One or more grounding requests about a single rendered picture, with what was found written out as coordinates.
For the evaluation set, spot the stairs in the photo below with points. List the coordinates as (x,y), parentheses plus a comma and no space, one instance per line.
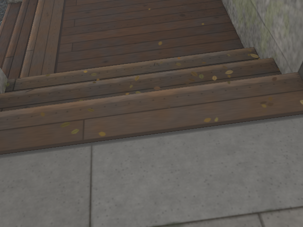
(135,78)
(15,32)

